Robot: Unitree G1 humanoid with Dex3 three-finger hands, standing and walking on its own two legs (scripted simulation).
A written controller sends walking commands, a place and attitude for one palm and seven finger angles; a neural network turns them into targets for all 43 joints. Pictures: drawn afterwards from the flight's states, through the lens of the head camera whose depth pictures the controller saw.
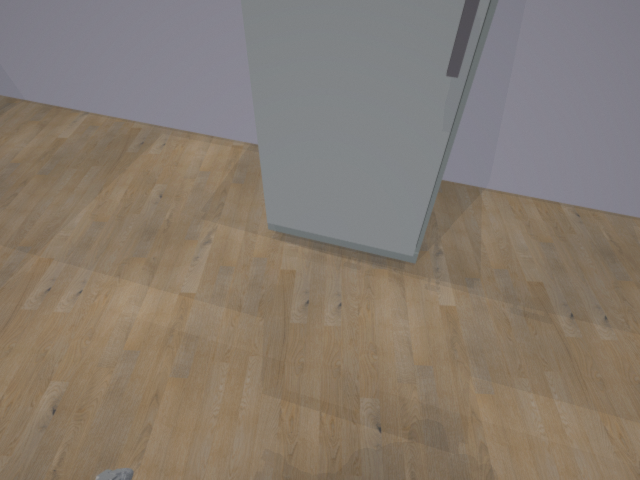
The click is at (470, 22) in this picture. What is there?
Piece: fridge door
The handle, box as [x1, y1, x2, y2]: [446, 0, 479, 77]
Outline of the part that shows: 479,0 465,1 446,75 456,77 458,75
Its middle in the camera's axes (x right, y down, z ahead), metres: +0.33 -0.49 +0.88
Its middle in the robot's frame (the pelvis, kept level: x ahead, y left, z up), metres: +1.02 -0.27 +0.17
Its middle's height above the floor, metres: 0.94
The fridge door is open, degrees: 0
